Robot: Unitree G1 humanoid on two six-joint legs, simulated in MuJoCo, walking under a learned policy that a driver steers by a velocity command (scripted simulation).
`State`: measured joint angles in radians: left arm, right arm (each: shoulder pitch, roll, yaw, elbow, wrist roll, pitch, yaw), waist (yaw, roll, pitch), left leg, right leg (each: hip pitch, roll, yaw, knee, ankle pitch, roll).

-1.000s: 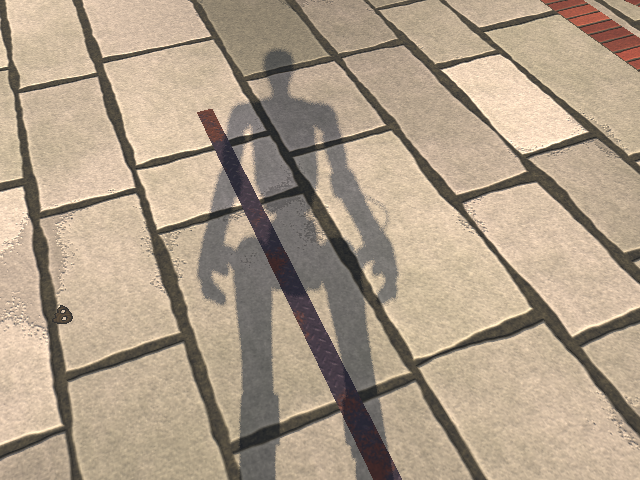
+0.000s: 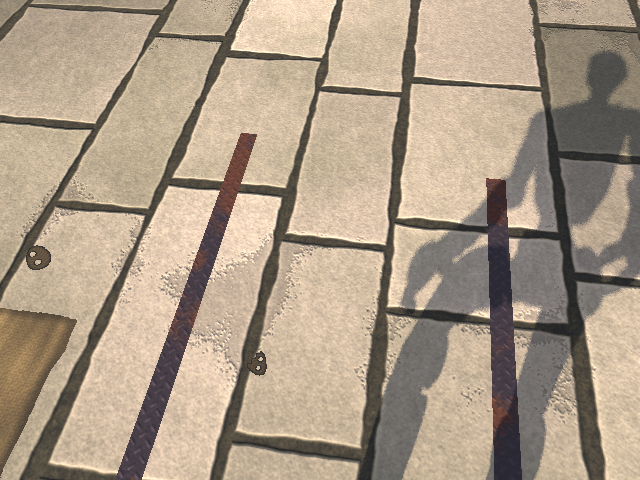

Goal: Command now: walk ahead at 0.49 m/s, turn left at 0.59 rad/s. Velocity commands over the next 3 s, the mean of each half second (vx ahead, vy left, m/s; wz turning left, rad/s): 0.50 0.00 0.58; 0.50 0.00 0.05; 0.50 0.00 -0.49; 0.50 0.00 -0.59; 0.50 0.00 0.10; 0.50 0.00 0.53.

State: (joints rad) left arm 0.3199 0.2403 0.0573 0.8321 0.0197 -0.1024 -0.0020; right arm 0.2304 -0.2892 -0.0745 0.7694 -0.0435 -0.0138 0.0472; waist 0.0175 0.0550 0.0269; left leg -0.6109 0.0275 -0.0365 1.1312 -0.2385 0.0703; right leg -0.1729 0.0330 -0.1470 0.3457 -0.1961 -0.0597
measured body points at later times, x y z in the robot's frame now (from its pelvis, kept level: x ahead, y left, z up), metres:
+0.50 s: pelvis +0.27 +0.07 +0.00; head +0.30 +0.09 +0.44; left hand +0.30 +0.36 -0.13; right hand +0.42 -0.17 -0.13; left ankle +0.27 +0.12 -0.74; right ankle +0.32 -0.09 -0.66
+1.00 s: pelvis +0.56 +0.10 -0.01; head +0.59 +0.09 +0.44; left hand +0.56 +0.38 -0.13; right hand +0.71 -0.14 -0.14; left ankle +0.45 +0.19 -0.66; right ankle +0.62 +0.05 -0.74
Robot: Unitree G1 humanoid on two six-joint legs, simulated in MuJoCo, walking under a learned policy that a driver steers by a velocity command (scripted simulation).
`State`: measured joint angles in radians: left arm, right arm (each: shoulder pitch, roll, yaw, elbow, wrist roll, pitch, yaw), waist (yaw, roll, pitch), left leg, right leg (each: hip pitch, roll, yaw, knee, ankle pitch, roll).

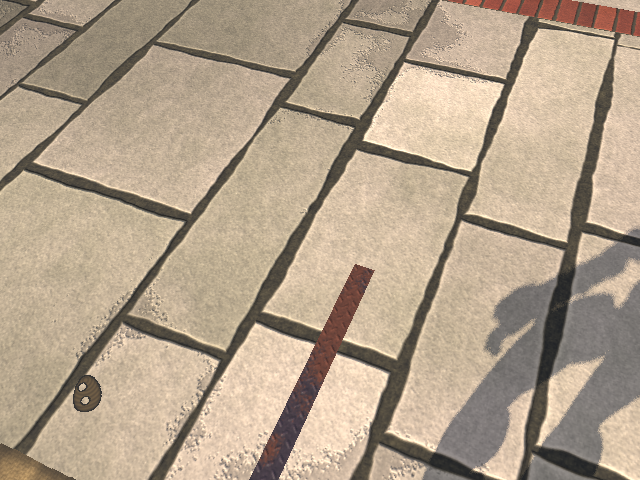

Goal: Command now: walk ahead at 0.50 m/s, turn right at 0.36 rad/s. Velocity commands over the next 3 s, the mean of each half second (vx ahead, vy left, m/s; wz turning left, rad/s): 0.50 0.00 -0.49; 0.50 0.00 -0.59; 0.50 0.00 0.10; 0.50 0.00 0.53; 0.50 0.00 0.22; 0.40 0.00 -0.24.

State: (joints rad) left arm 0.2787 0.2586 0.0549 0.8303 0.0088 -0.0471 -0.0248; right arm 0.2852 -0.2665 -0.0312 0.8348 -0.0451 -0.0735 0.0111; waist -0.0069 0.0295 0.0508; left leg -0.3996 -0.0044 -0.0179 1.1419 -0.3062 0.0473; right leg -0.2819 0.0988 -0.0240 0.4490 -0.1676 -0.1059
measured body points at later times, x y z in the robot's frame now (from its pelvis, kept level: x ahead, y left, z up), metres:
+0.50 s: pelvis +0.27 +0.02 +0.00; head +0.30 +0.03 +0.45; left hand +0.38 +0.29 -0.13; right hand +0.37 -0.27 -0.09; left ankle +0.34 +0.10 -0.74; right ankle +0.13 -0.05 -0.65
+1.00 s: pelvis +0.48 -0.12 -0.01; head +0.51 -0.15 +0.43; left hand +0.78 -0.02 -0.11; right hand +0.35 -0.35 -0.15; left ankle +0.43 +0.08 -0.64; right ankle +0.50 -0.20 -0.74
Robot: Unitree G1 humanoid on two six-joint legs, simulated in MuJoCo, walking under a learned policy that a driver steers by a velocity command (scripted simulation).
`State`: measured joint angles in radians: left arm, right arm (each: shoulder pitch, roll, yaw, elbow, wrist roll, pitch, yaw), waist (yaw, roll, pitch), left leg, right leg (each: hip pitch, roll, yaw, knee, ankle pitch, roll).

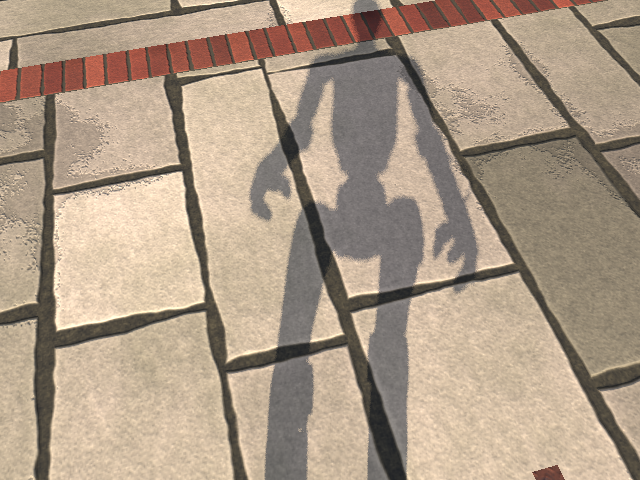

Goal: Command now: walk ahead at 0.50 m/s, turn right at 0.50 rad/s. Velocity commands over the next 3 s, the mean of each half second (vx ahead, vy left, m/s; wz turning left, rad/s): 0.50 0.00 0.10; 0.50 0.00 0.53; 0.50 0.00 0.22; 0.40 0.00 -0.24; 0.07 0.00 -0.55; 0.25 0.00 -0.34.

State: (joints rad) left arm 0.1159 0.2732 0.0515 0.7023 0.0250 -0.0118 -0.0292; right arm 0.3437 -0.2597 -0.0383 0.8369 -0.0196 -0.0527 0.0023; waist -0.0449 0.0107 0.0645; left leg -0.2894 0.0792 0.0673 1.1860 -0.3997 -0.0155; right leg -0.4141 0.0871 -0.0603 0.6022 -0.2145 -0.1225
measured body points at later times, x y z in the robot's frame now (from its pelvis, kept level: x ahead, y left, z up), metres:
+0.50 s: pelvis +0.28 +0.03 +0.00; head +0.32 +0.04 +0.44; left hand +0.24 +0.29 -0.14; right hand +0.48 -0.19 -0.11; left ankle +0.37 +0.10 -0.72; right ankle +0.08 -0.05 -0.69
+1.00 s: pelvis +0.57 +0.06 +0.00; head +0.60 +0.06 +0.45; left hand +0.68 +0.36 -0.08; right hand +0.67 -0.22 -0.13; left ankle +0.38 +0.10 -0.70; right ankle +0.71 +0.00 -0.72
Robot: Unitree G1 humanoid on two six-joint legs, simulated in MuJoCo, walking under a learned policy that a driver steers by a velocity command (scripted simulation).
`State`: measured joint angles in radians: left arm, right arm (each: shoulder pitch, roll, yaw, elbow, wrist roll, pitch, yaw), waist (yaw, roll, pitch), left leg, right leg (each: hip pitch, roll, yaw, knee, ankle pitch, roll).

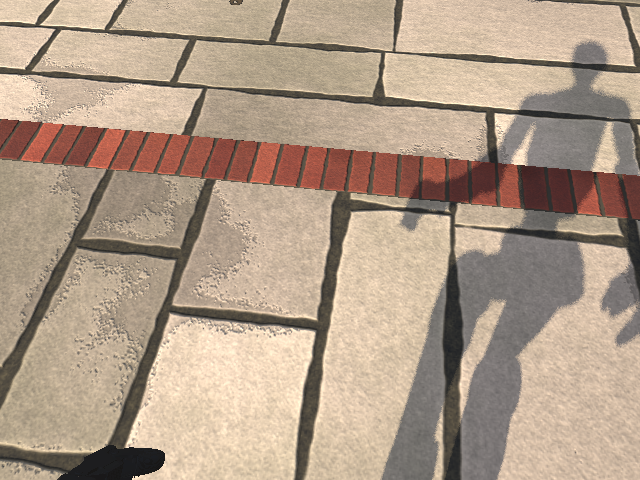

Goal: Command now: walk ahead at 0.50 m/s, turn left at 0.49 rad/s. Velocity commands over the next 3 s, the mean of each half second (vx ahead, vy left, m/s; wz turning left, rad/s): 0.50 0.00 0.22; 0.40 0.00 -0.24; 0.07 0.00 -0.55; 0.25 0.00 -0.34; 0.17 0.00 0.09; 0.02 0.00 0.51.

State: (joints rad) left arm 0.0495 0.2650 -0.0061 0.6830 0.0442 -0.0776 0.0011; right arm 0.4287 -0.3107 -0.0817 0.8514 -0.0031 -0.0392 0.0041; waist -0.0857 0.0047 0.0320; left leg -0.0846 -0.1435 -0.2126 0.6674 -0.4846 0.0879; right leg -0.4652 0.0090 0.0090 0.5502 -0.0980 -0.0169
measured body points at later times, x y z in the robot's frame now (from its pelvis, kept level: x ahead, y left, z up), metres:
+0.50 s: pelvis +0.25 +0.03 +0.00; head +0.28 +0.05 +0.45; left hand +0.18 +0.28 -0.14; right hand +0.48 -0.17 -0.08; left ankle +0.32 +0.12 -0.72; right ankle +0.11 -0.11 -0.69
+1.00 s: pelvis +0.49 +0.03 -0.01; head +0.53 +0.02 +0.44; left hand +0.66 +0.26 -0.12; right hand +0.48 -0.22 -0.15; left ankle +0.33 +0.13 -0.68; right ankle +0.60 -0.03 -0.72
